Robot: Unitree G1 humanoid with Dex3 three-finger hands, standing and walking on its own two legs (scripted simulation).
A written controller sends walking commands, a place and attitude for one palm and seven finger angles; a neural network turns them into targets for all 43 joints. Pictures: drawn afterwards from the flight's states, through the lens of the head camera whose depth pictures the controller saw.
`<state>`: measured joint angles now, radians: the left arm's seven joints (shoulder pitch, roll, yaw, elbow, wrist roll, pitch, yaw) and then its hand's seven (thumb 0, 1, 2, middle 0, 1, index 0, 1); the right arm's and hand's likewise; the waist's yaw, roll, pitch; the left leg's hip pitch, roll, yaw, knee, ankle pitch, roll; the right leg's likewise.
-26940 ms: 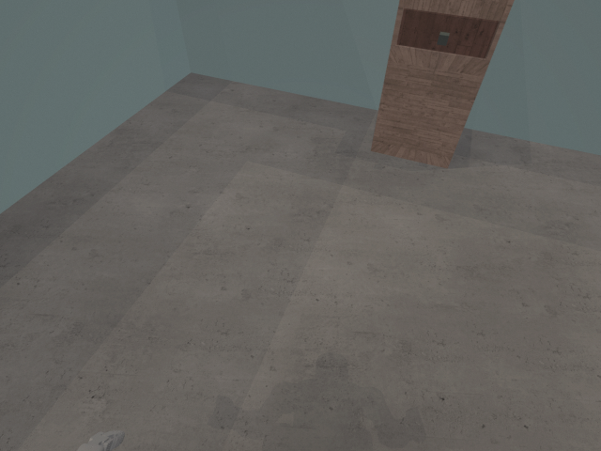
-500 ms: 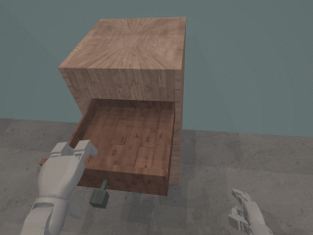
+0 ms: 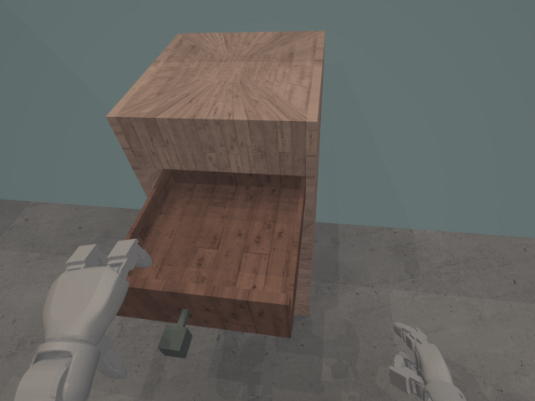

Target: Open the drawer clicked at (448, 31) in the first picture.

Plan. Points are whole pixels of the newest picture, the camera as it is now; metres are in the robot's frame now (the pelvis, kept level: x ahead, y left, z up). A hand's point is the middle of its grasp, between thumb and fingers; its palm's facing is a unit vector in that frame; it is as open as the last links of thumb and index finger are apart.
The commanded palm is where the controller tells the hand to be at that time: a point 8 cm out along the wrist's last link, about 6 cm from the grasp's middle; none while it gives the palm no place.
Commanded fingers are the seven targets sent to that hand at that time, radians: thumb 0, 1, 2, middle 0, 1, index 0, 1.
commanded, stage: draw the hand back to the body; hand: left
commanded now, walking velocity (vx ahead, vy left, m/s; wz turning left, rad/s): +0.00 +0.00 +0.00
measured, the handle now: (179, 330) +0.24 +0.22 -0.09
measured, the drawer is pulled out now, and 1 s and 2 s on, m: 0.30 0.30 0.30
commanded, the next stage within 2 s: step back with the hand held close in 1.26 s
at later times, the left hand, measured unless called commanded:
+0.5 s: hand (117, 293) +0.20 +0.21 +0.14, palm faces +0.36 -0.85 -0.38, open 13.2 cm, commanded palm +0.15 +0.26 +0.16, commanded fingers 0.00 -0.05 0.50 -0.27 -0.91 -0.27 -0.91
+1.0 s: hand (84, 280) +0.19 +0.23 +0.17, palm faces +0.43 -0.80 -0.42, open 9.1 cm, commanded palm +0.14 +0.27 +0.18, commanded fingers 0.00 0.83 0.87 -0.20 -0.34 -0.20 -0.34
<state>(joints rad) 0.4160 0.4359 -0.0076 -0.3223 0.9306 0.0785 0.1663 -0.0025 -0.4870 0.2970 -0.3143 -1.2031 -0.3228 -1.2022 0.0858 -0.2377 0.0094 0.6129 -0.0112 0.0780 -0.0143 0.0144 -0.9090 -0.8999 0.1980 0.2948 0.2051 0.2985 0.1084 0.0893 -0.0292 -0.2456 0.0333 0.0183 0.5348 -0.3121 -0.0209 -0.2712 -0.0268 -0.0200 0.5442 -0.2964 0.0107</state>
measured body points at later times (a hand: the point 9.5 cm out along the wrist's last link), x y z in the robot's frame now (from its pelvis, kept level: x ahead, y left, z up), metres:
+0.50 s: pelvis +0.01 -0.01 +0.01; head -0.01 -0.02 +0.45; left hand +0.17 +0.25 +0.16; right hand +0.21 -0.20 -0.07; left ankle -0.02 +0.13 -0.73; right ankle -0.01 -0.13 -0.73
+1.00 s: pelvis +0.02 -0.01 +0.01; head +0.00 -0.03 +0.46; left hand +0.16 +0.27 +0.19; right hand +0.22 -0.22 -0.07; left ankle -0.02 +0.13 -0.73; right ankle -0.01 -0.13 -0.73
